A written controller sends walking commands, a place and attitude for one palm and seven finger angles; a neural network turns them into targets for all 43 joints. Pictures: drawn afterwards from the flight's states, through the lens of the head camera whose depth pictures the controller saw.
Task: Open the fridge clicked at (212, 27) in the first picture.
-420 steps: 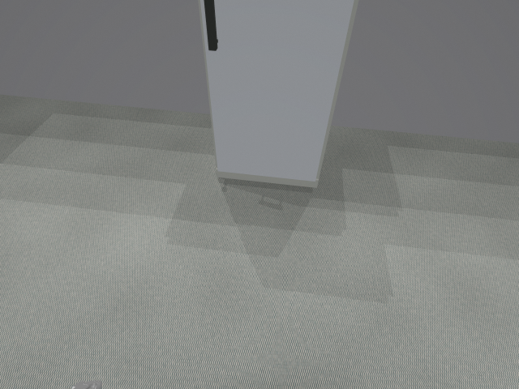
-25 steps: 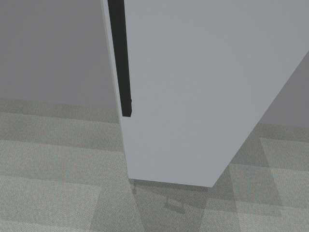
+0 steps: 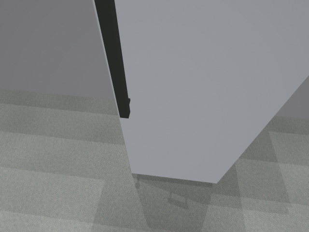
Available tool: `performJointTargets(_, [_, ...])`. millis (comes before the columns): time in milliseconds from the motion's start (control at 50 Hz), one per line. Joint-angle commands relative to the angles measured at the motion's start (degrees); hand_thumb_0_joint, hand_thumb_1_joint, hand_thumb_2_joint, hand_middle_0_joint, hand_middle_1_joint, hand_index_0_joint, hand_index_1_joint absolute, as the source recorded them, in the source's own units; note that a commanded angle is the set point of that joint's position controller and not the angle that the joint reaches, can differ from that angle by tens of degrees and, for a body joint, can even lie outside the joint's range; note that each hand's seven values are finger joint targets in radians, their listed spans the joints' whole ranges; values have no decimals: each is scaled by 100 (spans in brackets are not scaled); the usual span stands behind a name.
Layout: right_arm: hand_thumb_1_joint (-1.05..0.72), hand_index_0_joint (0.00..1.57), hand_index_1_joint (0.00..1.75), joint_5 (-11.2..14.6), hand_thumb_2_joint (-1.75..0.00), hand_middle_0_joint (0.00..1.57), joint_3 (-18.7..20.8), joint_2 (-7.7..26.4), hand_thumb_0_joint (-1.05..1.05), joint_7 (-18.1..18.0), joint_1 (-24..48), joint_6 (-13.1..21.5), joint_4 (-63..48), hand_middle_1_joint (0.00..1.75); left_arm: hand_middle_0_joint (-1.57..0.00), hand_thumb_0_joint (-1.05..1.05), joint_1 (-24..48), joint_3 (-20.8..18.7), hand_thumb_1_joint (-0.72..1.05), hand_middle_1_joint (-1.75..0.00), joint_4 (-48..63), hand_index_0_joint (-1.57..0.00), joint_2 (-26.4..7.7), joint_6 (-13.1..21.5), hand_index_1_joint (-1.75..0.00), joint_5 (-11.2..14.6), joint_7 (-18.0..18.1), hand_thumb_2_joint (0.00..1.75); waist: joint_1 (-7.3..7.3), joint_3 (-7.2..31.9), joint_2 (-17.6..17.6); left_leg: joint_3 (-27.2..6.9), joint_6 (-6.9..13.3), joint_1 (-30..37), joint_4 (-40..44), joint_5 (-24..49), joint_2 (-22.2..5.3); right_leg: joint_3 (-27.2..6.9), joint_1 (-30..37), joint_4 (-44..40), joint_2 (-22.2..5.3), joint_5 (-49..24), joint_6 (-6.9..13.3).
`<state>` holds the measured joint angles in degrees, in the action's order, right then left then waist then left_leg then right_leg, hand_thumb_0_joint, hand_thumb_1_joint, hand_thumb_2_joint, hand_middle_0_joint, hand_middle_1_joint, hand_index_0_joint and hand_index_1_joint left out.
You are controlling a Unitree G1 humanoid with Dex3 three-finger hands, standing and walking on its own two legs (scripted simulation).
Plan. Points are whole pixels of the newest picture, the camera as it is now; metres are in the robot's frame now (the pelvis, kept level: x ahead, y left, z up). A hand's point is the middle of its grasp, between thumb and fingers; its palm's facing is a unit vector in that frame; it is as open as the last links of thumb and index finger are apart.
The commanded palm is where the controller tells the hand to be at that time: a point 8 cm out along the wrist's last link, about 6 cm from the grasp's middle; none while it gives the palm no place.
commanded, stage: come to a stop and stand still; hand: left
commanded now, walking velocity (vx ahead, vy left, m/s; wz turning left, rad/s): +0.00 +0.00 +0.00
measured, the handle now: (118, 58) +0.47 +0.12 +0.20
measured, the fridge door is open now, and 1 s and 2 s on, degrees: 0 0 0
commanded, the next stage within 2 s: look again from close up in 1.12 s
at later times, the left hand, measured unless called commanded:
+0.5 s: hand out of the picture -0.03 +0.19 -0.16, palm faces +0.01 -0.98 -0.21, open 7.3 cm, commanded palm none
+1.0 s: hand out of the picture +0.05 +0.26 -0.14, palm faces -0.01 -0.94 -0.33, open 7.3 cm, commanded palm none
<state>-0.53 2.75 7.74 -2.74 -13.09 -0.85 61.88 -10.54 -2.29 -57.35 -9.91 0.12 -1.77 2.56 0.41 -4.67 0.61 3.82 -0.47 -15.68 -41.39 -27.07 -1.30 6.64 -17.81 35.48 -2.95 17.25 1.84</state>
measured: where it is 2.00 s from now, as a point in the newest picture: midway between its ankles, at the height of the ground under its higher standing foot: outside the picture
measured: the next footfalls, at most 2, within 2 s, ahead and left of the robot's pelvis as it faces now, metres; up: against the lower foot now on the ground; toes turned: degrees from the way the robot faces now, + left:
none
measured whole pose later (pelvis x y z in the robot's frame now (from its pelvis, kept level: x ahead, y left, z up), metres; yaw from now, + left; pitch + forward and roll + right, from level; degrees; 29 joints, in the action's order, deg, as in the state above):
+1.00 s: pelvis -0.03 +0.02 +0.01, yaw +0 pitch -3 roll +0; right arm -1.3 0.7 17.9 0.2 -13.0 1.2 58.3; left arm -11.3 -0.3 -57.1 -18.8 0.4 -1.1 0.2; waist 0.6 0.7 0.3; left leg 5.1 2.0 -9.7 -25.3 -12.6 0.1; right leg 5.9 -12.4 24.4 -3.3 8.8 -0.3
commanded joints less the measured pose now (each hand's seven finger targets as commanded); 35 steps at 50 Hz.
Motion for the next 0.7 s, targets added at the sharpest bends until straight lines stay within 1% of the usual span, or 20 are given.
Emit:
performJointTargets(0, [-90, 20, 30, -16, -90, 20, -50, 194, 0, 92, -977, 95, -38, 30, -20, 0, -245, -129, 90, -30, 248, -20, -622, -63, -30, 77, 9, 90, 127, 526, 316, -50, 12, 878, 1676, 1559, -187, -874, -149, -628, -791, -1609, 364])
performJointTargets(20, [-90, 20, 30, -67, -90, 20, -39, 452, 0, 90, -804, 132, -140, 30, -20, 0, -251, -108, 90, -30, 336, -20, -449, -111, -30, 102, -33, 90, 3, 296, -548, -813, 269, 458, 2086, 1953, -801, -596, -279, -478, -314, -575, 34])
performJointTargets(40, [-90, 20, 30, -96, -90, 20, -38, 662, 0, 94, -464, 144, -281, 30, -20, 0, -267, -81, 90, -30, 367, -20, -307, -132, -30, 96, -46, 90, -118, 83, -1122, -1265, 556, -302, 2507, 1896, -1242, -354, 128, -307, -64, 55, -140])
performJointTargets(60, [-90, 20, 30, -84, -90, 20, -38, 702, 0, 89, -170, 177, -338, 30, -20, 0, -223, -77, 90, -30, 292, -20, -345, -136, -30, 52, -45, 90, -187, -67, -1245, -1297, 645, -635, 2638, 1962, -1279, -325, 472, -164, -58, 75, -147])
performJointTargets(80, [-90, 20, 30, -72, -90, 20, -48, 662, 0, 66, -38, 203, -376, 30, -20, 0, -355, -67, 90, -30, 228, -20, -353, -113, -30, 27, -60, 90, -285, -93, -994, -1117, 623, -630, 2522, 2206, -1151, -420, 633, -267, -74, -69, -121])
performJointTargets(100, [-90, 20, 30, -66, -90, 20, -59, 699, 0, 60, 5, 217, -403, 30, -20, 0, -522, -49, 90, -30, 122, -20, -354, -97, -30, 33, -73, 90, -322, 4, -860, -929, 545, -528, 2418, 2077, -1023, -460, 704, -478, -138, -280, -117])
performJointTargets(160, [-90, 20, 30, -53, -90, 20, -90, 638, 0, 92, -179, 211, -386, 30, -20, 0, -621, -4, 90, -30, 12, -20, -471, -25, -30, 52, -100, 90, -213, 213, -308, -596, 280, -245, 2277, 1191, -640, -746, 710, -1104, -316, -616, -53])
performJointTargets(180, [-90, 20, 30, -48, -90, 20, -104, 565, 0, 93, -261, 209, -350, 30, -20, 0, -602, 16, 90, -30, -20, -20, -487, 4, -30, 51, -102, 90, -180, 173, -169, -537, 252, -134, 2282, 1225, -599, -786, 671, -1231, -366, -690, -23])
performJointTargets(240, [-90, 20, 30, -49, -90, 20, -143, 593, 0, 113, -393, 210, -264, 30, -20, 0, -596, 37, 90, -30, -74, -20, -565, 49, -30, 68, -113, 90, -98, 157, -33, -427, 191, 112, 2273, 1190, -508, -868, 470, -1487, -434, -380, 3])
performJointTargets(360, [-90, 20, 30, -43, -90, 20, -190, 631, 0, 125, -512, 218, -94, 30, -20, 0, -754, 71, 90, -30, -275, -20, -586, 90, -30, 82, -119, 90, -91, 16, 71, -361, 180, 209, 2340, 1114, -461, -878, 374, -1740, -453, -32, 9])
performJointTargets(380, [-90, 20, 30, -96, -90, 20, -57, 1495, 0, 152, -237, 295, -724, 30, -20, 0, -601, 104, 90, -30, 77, -20, -1530, 264, -30, -37, -114, 90, 133, -455, -383, -525, 135, 168, 2090, 2255, -231, -730, 395, -1386, -317, -1203, 75])
performJointTargets(400, [-90, 20, 30, -75, -90, 20, 54, 1336, 0, 115, -319, 415, -813, 30, -20, 0, -757, -58, 90, -30, 91, -20, -1236, 254, -30, 45, -95, 90, 14, 1042, -564, -590, 205, 454, 1747, 1974, -468, -780, 871, -1088, -502, -760, 140])
performJointTargets(420, [-90, 20, 30, -77, -90, 20, 34, 1246, 0, 90, -270, 386, -822, 30, -20, 0, -743, -2, 90, -30, 97, -20, -1143, 241, -30, 69, -98, 90, 24, 1342, -506, -532, 255, 526, 1623, 1708, -429, -836, 943, -1138, -523, -683, 195])
performJointTargets(440, [-90, 20, 30, -81, -90, 20, 47, 1145, 0, 80, -351, 343, -851, 30, -20, 0, -766, -16, 90, -30, 139, -20, -1047, 223, -30, 63, -100, 90, 40, 1210, -173, -487, 266, 389, 1508, 1483, -363, -918, 818, -1266, -566, -402, 208])
performJointTargets(460, [-90, 20, 30, -77, -90, 20, 52, 1136, 0, 84, -445, 286, -836, 30, -20, 0, -717, -17, 90, -30, 160, -20, -1061, 192, -30, 58, -102, 90, 81, 870, 83, -434, 260, 199, 1448, 1199, -293, -1018, 564, -1451, -616, 111, 225])
performJointTargets(480, [-90, 20, 30, -97, -90, 20, 41, 1135, 0, 111, -468, 244, -864, 30, -20, 0, -655, -19, 90, -30, 205, -20, -1094, 187, -30, 45, -99, 90, 77, 473, 543, -376, 280, 70, 1400, 1096, -253, -1120, 306, -1650, -662, 466, 250])
performJointTargets(500, [-90, 20, 30, -85, -90, 20, 69, 1204, 0, 122, -533, 231, -849, 30, -20, 0, -576, -60, 90, -30, 240, -20, -1165, 182, -30, 38, -96, 90, 129, 195, 566, -369, 279, 56, 1344, 1060, -220, -1192, -3, -1771, -702, 782, 270])
performJointTargets(540, [-90, 20, 30, -70, -90, 20, 97, 1303, 0, 135, -602, 224, -824, 30, -20, 0, -467, -108, 90, -30, 321, -20, -1309, 165, -30, 38, -96, 90, 146, -104, 390, -403, 291, 7, 1392, 997, -255, -1159, -320, -1801, -666, 1017, 271])
performJointTargets(560, [-90, 20, 30, -69, -90, 20, 110, 1343, 0, 139, -598, 239, -827, 30, -20, 0, -485, -121, 90, -30, 341, -20, -1324, 161, -30, 40, -101, 90, 112, -108, 189, -428, 308, -9, 1483, 972, -272, -1126, -287, -1754, -622, 961, 257])
performJointTargets(680, [-90, 20, 30, -69, -90, 20, 51, 1607, 0, 172, -307, 323, -866, 30, -20, 0, -434, -114, 90, -30, 401, -20, -1508, 188, -30, 61, -125, 90, -67, -5, -133, -692, 344, -321, 2061, 981, -458, -912, 380, -1490, -461, 220, 148])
